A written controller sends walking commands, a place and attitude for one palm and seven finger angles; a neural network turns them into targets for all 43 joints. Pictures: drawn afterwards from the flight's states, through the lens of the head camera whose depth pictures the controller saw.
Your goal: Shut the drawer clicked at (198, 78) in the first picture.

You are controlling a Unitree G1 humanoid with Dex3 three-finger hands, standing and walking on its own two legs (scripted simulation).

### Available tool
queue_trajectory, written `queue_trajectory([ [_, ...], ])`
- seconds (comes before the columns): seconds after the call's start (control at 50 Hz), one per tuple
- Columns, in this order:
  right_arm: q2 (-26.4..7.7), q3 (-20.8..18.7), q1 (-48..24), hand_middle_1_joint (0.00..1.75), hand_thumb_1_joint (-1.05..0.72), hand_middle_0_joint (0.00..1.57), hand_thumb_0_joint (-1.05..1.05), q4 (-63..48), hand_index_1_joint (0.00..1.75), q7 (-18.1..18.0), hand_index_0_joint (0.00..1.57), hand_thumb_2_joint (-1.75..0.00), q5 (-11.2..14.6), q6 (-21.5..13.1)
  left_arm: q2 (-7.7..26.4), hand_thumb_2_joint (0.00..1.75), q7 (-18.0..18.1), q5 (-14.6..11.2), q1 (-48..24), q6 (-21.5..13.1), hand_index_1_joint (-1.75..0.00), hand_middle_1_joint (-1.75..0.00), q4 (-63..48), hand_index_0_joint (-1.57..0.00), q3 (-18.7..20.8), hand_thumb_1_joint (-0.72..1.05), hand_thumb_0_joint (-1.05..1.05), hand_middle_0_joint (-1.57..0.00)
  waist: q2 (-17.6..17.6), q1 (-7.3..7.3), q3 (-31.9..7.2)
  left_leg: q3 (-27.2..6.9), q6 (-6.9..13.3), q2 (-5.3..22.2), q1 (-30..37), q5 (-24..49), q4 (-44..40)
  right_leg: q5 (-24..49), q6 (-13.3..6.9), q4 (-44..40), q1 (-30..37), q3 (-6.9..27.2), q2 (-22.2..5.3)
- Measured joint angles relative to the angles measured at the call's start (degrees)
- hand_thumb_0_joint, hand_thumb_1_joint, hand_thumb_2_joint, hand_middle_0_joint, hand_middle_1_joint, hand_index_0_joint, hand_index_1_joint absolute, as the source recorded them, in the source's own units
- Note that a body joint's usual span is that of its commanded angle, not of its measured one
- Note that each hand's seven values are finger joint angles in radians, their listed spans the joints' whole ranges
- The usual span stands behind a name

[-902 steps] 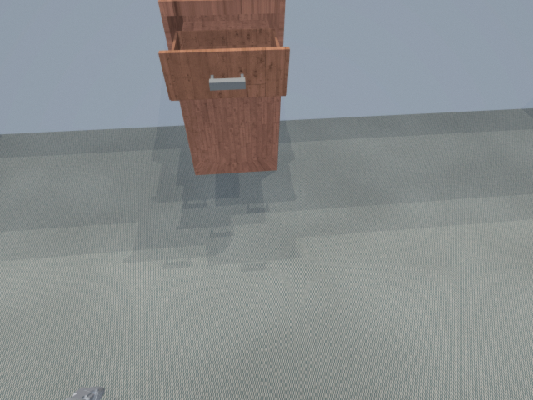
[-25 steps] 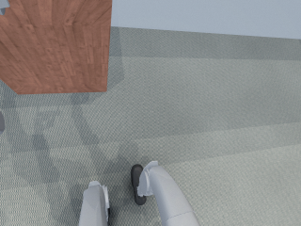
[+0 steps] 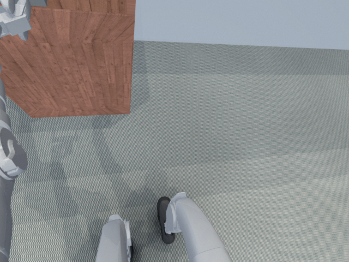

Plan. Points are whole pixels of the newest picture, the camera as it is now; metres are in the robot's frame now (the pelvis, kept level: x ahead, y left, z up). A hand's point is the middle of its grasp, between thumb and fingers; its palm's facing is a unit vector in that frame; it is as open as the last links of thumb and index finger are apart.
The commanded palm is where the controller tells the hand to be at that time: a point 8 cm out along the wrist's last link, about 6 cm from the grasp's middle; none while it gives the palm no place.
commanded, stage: pull the fist back off the drawer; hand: left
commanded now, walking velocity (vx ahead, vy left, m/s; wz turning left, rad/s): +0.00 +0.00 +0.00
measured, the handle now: out of the picture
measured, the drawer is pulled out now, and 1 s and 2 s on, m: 0.00 0.00 0.00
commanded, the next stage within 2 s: draw the hand back to the body in 0.16 s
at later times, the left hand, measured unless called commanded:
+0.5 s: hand (12, 31) +0.52 +0.20 +0.10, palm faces -0.03 -1.00 -0.06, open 3.2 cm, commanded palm +0.48 +0.24 +0.12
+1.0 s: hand out of the picture +0.36 +0.22 +0.19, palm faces +0.23 -0.94 -0.27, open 3.3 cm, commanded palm +0.32 +0.26 +0.21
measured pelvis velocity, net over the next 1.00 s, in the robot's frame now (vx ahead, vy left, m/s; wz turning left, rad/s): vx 0.07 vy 0.00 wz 0.04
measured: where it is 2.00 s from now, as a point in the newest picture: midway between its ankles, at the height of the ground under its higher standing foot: (147, 246)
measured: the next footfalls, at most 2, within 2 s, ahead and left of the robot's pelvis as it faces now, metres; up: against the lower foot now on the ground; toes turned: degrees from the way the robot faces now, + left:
none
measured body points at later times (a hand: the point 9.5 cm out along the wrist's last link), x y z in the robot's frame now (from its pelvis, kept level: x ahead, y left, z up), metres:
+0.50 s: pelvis +0.06 +0.00 +0.05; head +0.20 +0.01 +0.48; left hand +0.52 +0.25 +0.11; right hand +0.08 -0.25 -0.06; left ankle -0.01 +0.08 -0.62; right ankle +0.10 -0.12 -0.62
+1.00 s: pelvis +0.07 +0.00 +0.10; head +0.09 -0.01 +0.55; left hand +0.34 +0.27 +0.21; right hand +0.26 -0.22 +0.02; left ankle -0.01 +0.08 -0.62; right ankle +0.10 -0.12 -0.62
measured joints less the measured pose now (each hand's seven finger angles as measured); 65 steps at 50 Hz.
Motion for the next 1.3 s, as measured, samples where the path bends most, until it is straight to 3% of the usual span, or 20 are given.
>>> queue_trajectory([
  [0.28, -0.7, -1.9, -2.4, 0.3, -0.9, 0.2, 0.0, -2.6, 0.3, -0.4, 0.2, -0.89, 1.0, 2.6, -6.6, 0.88, 0.3, -2.6, 11.5, -4.5, -1.6, -1.6, -5.5, -1.4, 3.2, 0.78, 0.02, -1.4, 0.3, 2.85, -0.5, 2.4, 0.3, 0.5, 8.1, -1.4, -4.5, -2.1, 0.4, -1.6, 5.8, 2.5, 0.9],
  [0.36, -0.6, -2.9, -2.9, 0.3, -0.91, 0.2, 0.0, -3.5, 0.3, -0.4, 0.2, -0.89, 1.5, 3.7, -8.8, 0.88, 0.3, -4.3, 17.9, -4.4, -1.6, -1.6, -13.2, -1.4, 3.7, 0.81, 0.02, -1.4, 0.5, 4.13, -0.7, 3.1, 0.0, 0.7, 10.8, -1.4, -6.6, -2.4, 0.4, -2.9, 7.9, 3.2, 1.3],
  [0.5, 0.0, -3.9, -2.2, 0.3, -0.91, 0.2, 0.0, -4.9, 0.3, -0.4, 0.2, -0.89, 4.1, 3.5, -15.6, 0.89, -0.4, -10.7, 36.2, -0.4, -1.6, -1.6, -30.9, -1.4, 0.0, 0.87, 0.02, -1.4, 0.5, 8.5, -1.6, 3.9, -0.1, 0.7, 22.4, 1.4, -16.8, -1.0, 0.5, -11.2, 18.8, 4.6, 1.8],
  [0.6, -0.4, -4.4, -3.6, 0.3, -0.91, 0.2, 0.01, -4.8, 0.3, -1.4, 0.2, -0.89, 5.0, 1.3, -18.6, 0.9, 0.5, -12.9, 44.3, 0.0, -1.6, -1.6, -36.4, -1.4, -3.1, 0.89, 0.02, -1.4, 0.2, 11.12, -2.0, 3.1, -0.2, 0.1, 30.1, 2.5, -22.0, -0.9, 0.4, -15.0, 26.4, 4.1, 1.3],
  [0.78, -1.3, -5.5, -8.6, 0.3, -0.91, 0.2, 0.01, -4.9, 0.3, -3.0, 0.2, -0.89, 5.9, -2.5, -22.0, 0.9, -1.8, -15.7, 55.8, 1.6, -1.6, -1.6, -47.9, -1.4, -7.6, 0.9, 0.02, -1.4, 0.4, 14.48, -1.9, 2.3, -0.4, -0.8, 40.2, 4.0, -27.2, -0.7, 0.6, -18.6, 36.3, 3.5, 0.4],
  [0.86, -0.4, -5.7, -11.1, 0.3, -0.91, 0.2, 0.01, -5.1, 0.3, -4.2, 0.2, -0.89, 5.6, -2.9, -22.1, 0.9, 7.7, -9.2, 61.4, 5.9, -1.6, -1.6, -56.6, -1.4, -11.2, 0.9, 0.02, -1.4, 0.5, 15.79, -0.2, 2.5, -0.2, -1.4, 45.7, 5.7, -31.0, 0.1, 0.7, -21.2, 41.4, 3.9, -0.1],
  [0.92, 0.4, -5.2, -12.6, 0.3, -0.91, 0.2, 0.01, -4.7, 0.3, -5.2, 0.2, -0.89, 5.5, -3.2, -23.0, 0.9, 13.5, -7.0, 66.3, 8.5, -1.6, -1.6, -62.7, -1.4, -13.0, 0.9, 0.02, -1.4, 0.7, 16.88, 0.9, 2.7, -0.1, -1.7, 50.2, 7.4, -34.8, 1.4, 0.8, -24.2, 45.7, 4.1, -0.3],
  [0.98, 1.2, -4.4, -13.6, 0.3, -0.91, 0.2, 0.01, -3.9, 0.3, -6.1, 0.2, -0.89, 5.4, -3.8, -23.8, 0.9, 17.1, -5.7, 69.9, 10.3, -1.6, -1.6, -67.1, -1.4, -14.0, 0.9, 0.02, -1.4, 0.9, 17.97, 2.1, 2.5, -0.1, -1.9, 54.7, 9.1, -38.3, 2.6, 0.8, -27.2, 50.0, 4.1, -0.4],
  [1.12, 2.3, -2.9, -14.1, 0.3, -0.9, 0.2, 0.01, -1.7, 0.3, -6.8, 0.2, -0.89, 4.7, -5.8, -24.2, 0.9, 20.2, -4.7, 76.4, 12.1, -1.6, -1.6, -75.3, -1.4, -13.5, 0.9, 0.02, -1.41, 1.6, 19.81, 4.3, 2.1, -0.3, -2.0, 63.3, 12.3, -45.5, 5.0, 0.7, -33.3, 58.4, 3.9, -0.4],
  [1.3, 2.3, -3.2, -13.0, 0.3, -0.9, 0.2, 0.01, 0.3, 0.3, -6.3, 0.2, -0.89, 3.7, -7.8, -23.5, 0.9, 20.4, -4.7, 87.5, 11.9, -1.6, -1.6, -87.0, -1.4, -10.2, 0.9, 0.01, -1.41, 2.4, 20.41, 5.6, 2.2, -0.7, -1.5, 69.1, 14.1, -49.7, 6.6, 0.4, -37.1, 63.9, 3.9, 0.2],
])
